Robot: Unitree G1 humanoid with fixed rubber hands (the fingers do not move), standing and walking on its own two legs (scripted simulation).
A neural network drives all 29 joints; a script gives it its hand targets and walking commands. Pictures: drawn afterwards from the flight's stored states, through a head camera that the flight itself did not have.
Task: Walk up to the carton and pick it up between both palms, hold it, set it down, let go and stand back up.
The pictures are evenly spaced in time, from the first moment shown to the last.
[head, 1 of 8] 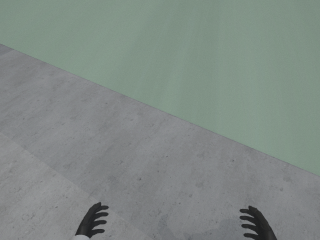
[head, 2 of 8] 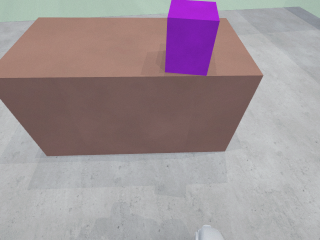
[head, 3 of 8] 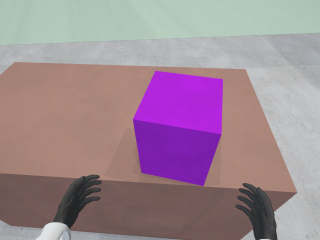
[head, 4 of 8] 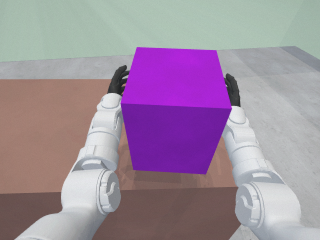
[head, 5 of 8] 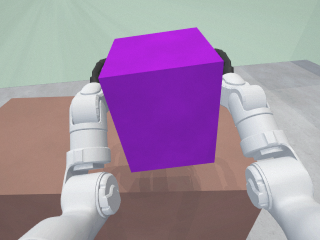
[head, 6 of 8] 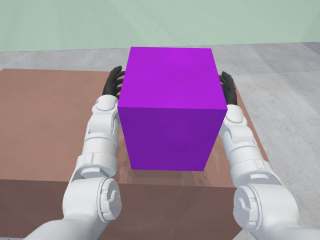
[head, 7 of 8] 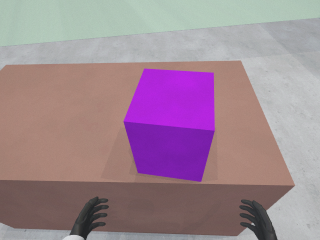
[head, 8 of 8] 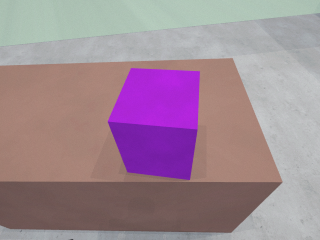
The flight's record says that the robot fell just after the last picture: no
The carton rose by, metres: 0.22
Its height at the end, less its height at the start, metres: +0.00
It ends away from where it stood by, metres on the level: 0.00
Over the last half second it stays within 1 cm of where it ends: yes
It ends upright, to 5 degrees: yes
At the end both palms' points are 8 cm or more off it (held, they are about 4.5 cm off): yes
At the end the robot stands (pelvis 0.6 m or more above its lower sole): yes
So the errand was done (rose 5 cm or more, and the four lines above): yes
